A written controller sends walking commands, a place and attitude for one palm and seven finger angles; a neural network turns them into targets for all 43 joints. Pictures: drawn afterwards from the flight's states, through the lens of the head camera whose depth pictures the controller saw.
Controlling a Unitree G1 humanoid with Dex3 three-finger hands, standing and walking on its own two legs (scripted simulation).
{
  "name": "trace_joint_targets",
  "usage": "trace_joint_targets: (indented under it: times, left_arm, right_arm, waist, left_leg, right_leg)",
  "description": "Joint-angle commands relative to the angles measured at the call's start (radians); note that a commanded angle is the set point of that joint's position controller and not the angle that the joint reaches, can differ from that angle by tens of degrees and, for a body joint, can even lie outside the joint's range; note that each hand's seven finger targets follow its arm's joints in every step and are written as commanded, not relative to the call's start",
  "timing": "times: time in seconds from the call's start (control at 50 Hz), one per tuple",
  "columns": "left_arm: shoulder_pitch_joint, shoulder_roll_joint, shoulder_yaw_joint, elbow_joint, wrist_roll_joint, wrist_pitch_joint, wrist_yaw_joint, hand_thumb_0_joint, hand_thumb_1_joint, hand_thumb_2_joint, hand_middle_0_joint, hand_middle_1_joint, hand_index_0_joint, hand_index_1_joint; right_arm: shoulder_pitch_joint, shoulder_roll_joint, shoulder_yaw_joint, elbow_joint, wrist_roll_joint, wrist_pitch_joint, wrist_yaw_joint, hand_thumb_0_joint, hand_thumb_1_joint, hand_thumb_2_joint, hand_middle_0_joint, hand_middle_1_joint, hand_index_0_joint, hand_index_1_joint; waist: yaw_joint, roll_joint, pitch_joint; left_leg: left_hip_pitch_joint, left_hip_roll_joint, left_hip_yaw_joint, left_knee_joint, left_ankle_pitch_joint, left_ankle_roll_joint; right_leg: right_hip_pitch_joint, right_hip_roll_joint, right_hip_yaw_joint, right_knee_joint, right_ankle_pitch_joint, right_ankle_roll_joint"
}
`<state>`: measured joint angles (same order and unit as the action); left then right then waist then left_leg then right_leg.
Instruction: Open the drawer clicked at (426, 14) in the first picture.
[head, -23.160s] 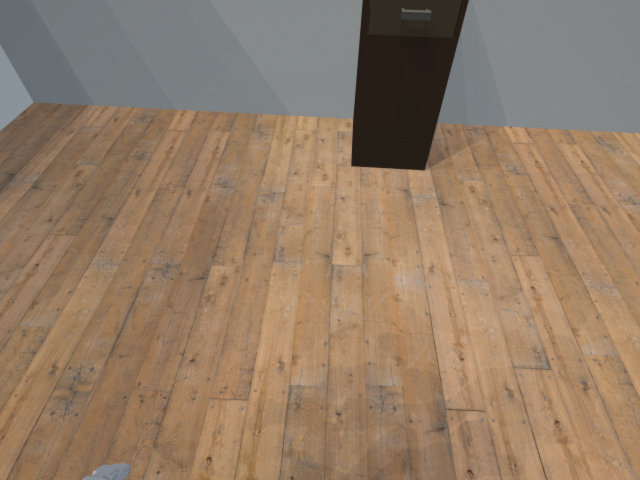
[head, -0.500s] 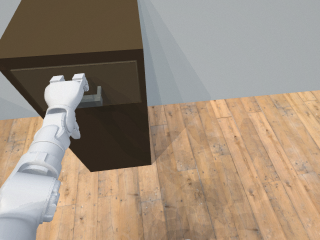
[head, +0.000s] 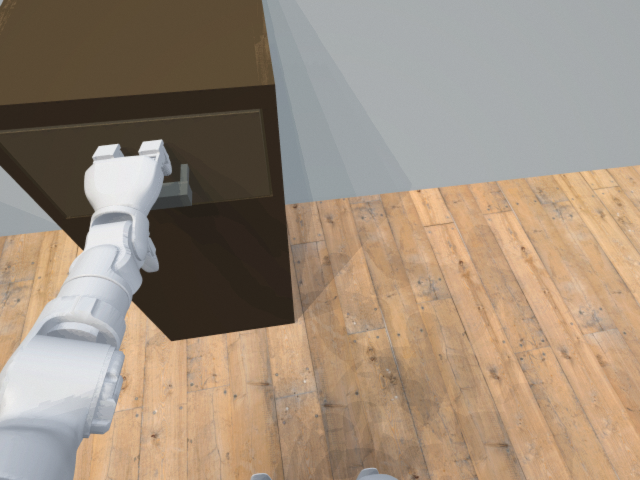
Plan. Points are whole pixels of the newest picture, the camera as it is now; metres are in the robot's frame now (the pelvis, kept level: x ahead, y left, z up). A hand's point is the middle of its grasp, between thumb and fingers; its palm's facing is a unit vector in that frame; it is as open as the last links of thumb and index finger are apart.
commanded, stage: lower the fingers behind the handle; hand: left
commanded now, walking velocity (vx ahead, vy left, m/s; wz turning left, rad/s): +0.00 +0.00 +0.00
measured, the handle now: (152, 185) +0.53 +0.22 +0.01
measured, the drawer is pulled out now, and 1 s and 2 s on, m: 0.00 0.00 0.00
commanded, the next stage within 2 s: lift the fingers back up to retry in 0.68 s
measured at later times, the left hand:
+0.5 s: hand (144, 212) +0.47 +0.23 +0.02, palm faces -0.02 +0.01 -1.00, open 13.8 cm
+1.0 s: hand (142, 206) +0.48 +0.23 +0.02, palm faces -0.05 -0.01 -1.00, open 13.8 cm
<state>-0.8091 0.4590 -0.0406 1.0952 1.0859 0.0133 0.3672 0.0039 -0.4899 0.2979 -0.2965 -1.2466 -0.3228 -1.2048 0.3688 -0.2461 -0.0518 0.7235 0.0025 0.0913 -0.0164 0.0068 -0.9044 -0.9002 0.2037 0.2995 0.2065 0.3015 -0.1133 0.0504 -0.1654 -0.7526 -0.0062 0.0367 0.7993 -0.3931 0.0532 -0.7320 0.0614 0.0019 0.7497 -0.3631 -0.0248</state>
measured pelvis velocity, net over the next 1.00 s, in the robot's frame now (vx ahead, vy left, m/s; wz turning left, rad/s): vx -0.02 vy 0.00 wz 0.00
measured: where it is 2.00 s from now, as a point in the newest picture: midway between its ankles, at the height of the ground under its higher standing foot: outside the picture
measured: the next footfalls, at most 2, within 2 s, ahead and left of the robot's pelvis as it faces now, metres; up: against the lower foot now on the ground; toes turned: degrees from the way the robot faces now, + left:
none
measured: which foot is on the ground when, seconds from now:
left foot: down 0.00-1.00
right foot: down 0.00-1.00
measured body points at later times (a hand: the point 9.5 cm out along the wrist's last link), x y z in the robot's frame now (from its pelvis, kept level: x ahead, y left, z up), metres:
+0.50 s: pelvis -0.02 +0.00 -0.01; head +0.08 +0.00 +0.43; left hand +0.47 +0.22 +0.07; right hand +0.00 -0.27 -0.14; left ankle -0.02 +0.08 -0.70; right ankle -0.01 -0.11 -0.70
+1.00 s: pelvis -0.02 +0.00 -0.01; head +0.09 +0.00 +0.43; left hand +0.48 +0.22 +0.08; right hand -0.02 -0.27 -0.13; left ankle -0.02 +0.08 -0.70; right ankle -0.01 -0.11 -0.70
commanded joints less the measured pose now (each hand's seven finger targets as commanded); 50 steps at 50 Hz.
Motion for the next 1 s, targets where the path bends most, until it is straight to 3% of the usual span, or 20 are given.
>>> trace_joint_targets:
  times: [0.0,0.06,0.08,0.14,0.18,0.2,0.24,0.32,0.48,0.52,0.58,0.62,0.68,0.78,0.82,0.86,0.92,0.98]
  left_arm:
    - [-0.308,0.25,0.066,-0.086,-0.005,0.019,0.008,0.0,-0.5,0.3,-0.3,-1.2,-0.3,-1.2]
    - [-0.267,0.234,0.059,-0.069,-0.006,0.017,0.006,0.0,-0.5,0.3,-0.3,-1.2,-0.3,-1.2]
    - [-0.289,0.225,0.047,-0.075,-0.007,0.014,0.007,0.0,-0.5,0.3,-0.3,-1.2,-0.3,-1.2]
    - [-0.261,0.259,0.073,-0.056,-0.007,0.012,0.008,0.0,-0.5,0.3,-0.3,-1.2,-0.3,-1.2]
    - [-0.274,0.207,0.032,-0.06,-0.007,0.012,0.01,0.0,-0.5,0.3,-0.3,-1.2,-0.3,-1.2]
    - [-0.267,0.246,0.062,-0.049,-0.003,0.015,0.013,0.0,-0.5,0.3,-0.3,-1.2,-0.3,-1.2]
    - [-0.292,0.215,0.029,-0.037,-0.006,0.02,0.014,0.0,-0.5,0.3,-0.3,-1.2,-0.3,-1.2]
    - [-0.329,0.235,0.042,-0.045,-0.011,0.029,0.017,0.0,-0.5,0.3,-0.3,-1.2,-0.3,-1.2]
    - [-0.364,0.226,0.014,0.0,-0.011,0.053,-0.001,0.0,-0.5,0.3,-0.3,-1.2,-0.3,-1.2]
    - [-0.386,0.246,0.029,-0.02,-0.014,0.047,-0.008,0.0,-0.5,0.3,-0.3,-1.2,-0.3,-1.2]
    - [-0.369,0.216,0.002,0.007,-0.011,0.049,-0.02,0.0,-0.5,0.3,-0.3,-1.2,-0.3,-1.2]
    - [-0.387,0.251,0.024,0.007,-0.016,0.046,-0.026,0.0,-0.5,0.3,-0.3,-1.2,-0.3,-1.2]
    - [-0.387,0.254,0.013,0.018,-0.014,0.043,-0.034,0.0,-0.5,0.3,-0.3,-1.2,-0.3,-1.2]
    - [-0.386,0.267,0.023,-0.006,-0.01,0.033,-0.043,0.0,-0.5,0.3,-0.3,-1.2,-0.3,-1.2]
    - [-0.452,0.254,0.012,-0.058,-0.019,0.027,-0.041,0.0,-0.5,0.3,-0.3,-1.2,-0.3,-1.2]
    - [-0.453,0.302,0.045,-0.051,-0.02,0.031,-0.036,0.0,-0.5,0.3,-0.3,-1.2,-0.3,-1.2]
    - [-0.512,0.316,0.047,-0.088,-0.023,0.025,-0.033,0.0,-0.5,0.3,-0.3,-1.2,-0.3,-1.2]
    - [-0.517,0.332,0.063,-0.14,-0.015,0.011,-0.027,0.0,-0.5,0.3,-0.3,-1.2,-0.3,-1.2]
  right_arm:
    - [0.12,-0.175,-0.05,-0.062,0.0,-0.019,-0.017,0.0,-0.9,-0.9,0.2,0.3,0.2,0.3]
    - [0.12,-0.173,-0.048,-0.069,0.0,-0.017,-0.016,0.0,-0.9,-0.9,0.2,0.3,0.2,0.3]
    - [0.116,-0.173,-0.048,-0.07,0.001,-0.018,-0.016,0.0,-0.9,-0.9,0.2,0.3,0.2,0.3]
    - [0.121,-0.177,-0.047,-0.071,0.0,-0.017,-0.018,0.0,-0.9,-0.9,0.2,0.3,0.2,0.3]
    - [0.121,-0.172,-0.047,-0.075,0.001,-0.02,-0.015,0.0,-0.9,-0.9,0.2,0.3,0.2,0.3]
    - [0.12,-0.177,-0.046,-0.071,0.002,-0.018,-0.016,0.0,-0.9,-0.9,0.2,0.3,0.2,0.3]
    - [0.123,-0.177,-0.045,-0.075,0.001,-0.019,-0.017,0.0,-0.9,-0.9,0.2,0.3,0.2,0.3]
    - [0.126,-0.178,-0.044,-0.074,0.0,-0.02,-0.019,0.0,-0.9,-0.9,0.2,0.3,0.2,0.3]
    - [0.131,-0.179,-0.033,-0.077,0.005,-0.024,-0.027,0.0,-0.9,-0.9,0.2,0.3,0.2,0.3]
    - [0.137,-0.179,-0.034,-0.077,0.002,-0.024,-0.027,0.0,-0.9,-0.9,0.2,0.3,0.2,0.3]
    - [0.14,-0.178,-0.03,-0.082,0.005,-0.027,-0.029,0.0,-0.9,-0.9,0.2,0.3,0.2,0.3]
    - [0.141,-0.183,-0.029,-0.079,0.005,-0.027,-0.033,0.0,-0.9,-0.9,0.2,0.3,0.2,0.3]
    - [0.147,-0.182,-0.024,-0.08,0.008,-0.03,-0.036,0.0,-0.9,-0.9,0.2,0.3,0.2,0.3]
    - [0.152,-0.181,-0.024,-0.086,0.008,-0.03,-0.038,0.0,-0.9,-0.9,0.2,0.3,0.2,0.3]
    - [0.155,-0.176,-0.03,-0.088,0.009,-0.032,-0.037,0.0,-0.9,-0.9,0.2,0.3,0.2,0.3]
    - [0.155,-0.179,-0.028,-0.082,0.012,-0.032,-0.04,0.0,-0.9,-0.9,0.2,0.3,0.2,0.3]
    - [0.151,-0.178,-0.027,-0.08,0.014,-0.037,-0.046,0.0,-0.9,-0.9,0.2,0.3,0.2,0.3]
    - [0.151,-0.175,-0.029,-0.078,0.012,-0.04,-0.048,0.0,-0.9,-0.9,0.2,0.3,0.2,0.3]
  waist:
    - [0.006,-0.03,-0.329]
    - [0.014,-0.021,-0.321]
    - [-0.001,-0.036,-0.307]
    - [0.006,-0.057,-0.324]
    - [0.0,-0.026,-0.305]
    - [0.006,-0.045,-0.299]
    - [-0.014,-0.049,-0.291]
    - [-0.013,-0.039,-0.325]
    - [-0.032,-0.033,-0.292]
    - [-0.026,-0.029,-0.326]
    - [-0.036,-0.056,-0.287]
    - [-0.041,-0.069,-0.293]
    - [-0.042,-0.056,-0.28]
    - [-0.032,-0.038,-0.31]
    - [-0.043,-0.017,-0.339]
    - [-0.035,-0.011,-0.339]
    - [-0.043,-0.002,-0.358]
    - [-0.021,0.037,-0.404]
  left_leg:
    - [0.213,-0.008,-0.023,-0.049,0.388,-0.006]
    - [0.199,-0.01,-0.022,-0.047,0.379,-0.008]
    - [0.191,-0.008,-0.022,-0.044,0.364,-0.006]
    - [0.166,-0.01,-0.021,-0.034,0.354,-0.005]
    - [0.166,-0.011,-0.021,-0.032,0.337,-0.007]
    - [0.159,-0.008,-0.026,-0.029,0.329,-0.008]
    - [0.146,-0.01,-0.025,-0.023,0.303,-0.006]
    - [0.145,-0.01,-0.029,-0.016,0.295,-0.005]
    - [0.125,-0.009,-0.033,-0.013,0.238,-0.002]
    - [0.129,-0.009,-0.036,-0.008,0.25,-0.001]
    - [0.108,-0.008,-0.037,-0.01,0.225,-0.001]
    - [0.087,-0.01,-0.037,-0.004,0.209,0.003]
    - [0.067,-0.012,-0.033,-0.001,0.191,0.003]
    - [0.088,-0.008,-0.039,0.0,0.204,0.001]
    - [0.122,-0.007,-0.04,-0.007,0.21,0.002]
    - [0.124,-0.006,-0.039,-0.016,0.202,0.003]
    - [0.151,-0.005,-0.039,-0.032,0.212,0.005]
    - [0.214,-0.003,-0.044,-0.046,0.272,0.0]
  right_leg:
    - [0.18,0.007,-0.005,-0.062,0.351,-0.009]
    - [0.175,0.006,-0.007,-0.055,0.345,-0.011]
    - [0.16,0.006,-0.005,-0.058,0.336,-0.008]
    - [0.173,0.003,0.001,-0.047,0.342,-0.007]
    - [0.139,0.005,-0.006,-0.046,0.315,-0.008]
    - [0.129,0.005,-0.008,-0.039,0.298,-0.01]
    - [0.109,0.004,-0.006,-0.041,0.278,-0.005]
    - [0.111,0.004,-0.006,-0.031,0.266,-0.008]
    - [0.067,0.004,-0.007,-0.036,0.208,-0.003]
    - [0.082,0.005,-0.005,-0.03,0.218,-0.005]
    - [0.063,0.006,-0.011,-0.032,0.198,-0.001]
    - [0.075,0.004,-0.003,-0.033,0.194,-0.001]
    - [0.065,0.003,-0.001,-0.03,0.184,0.002]
    - [0.058,0.004,-0.006,-0.021,0.179,-0.001]
    - [0.07,0.005,-0.004,-0.034,0.179,-0.002]
    - [0.089,0.005,0.0,-0.042,0.174,0.0]
    - [0.113,0.004,0.003,-0.062,0.182,0.001]
    - [0.138,0.006,-0.001,-0.064,0.22,-0.003]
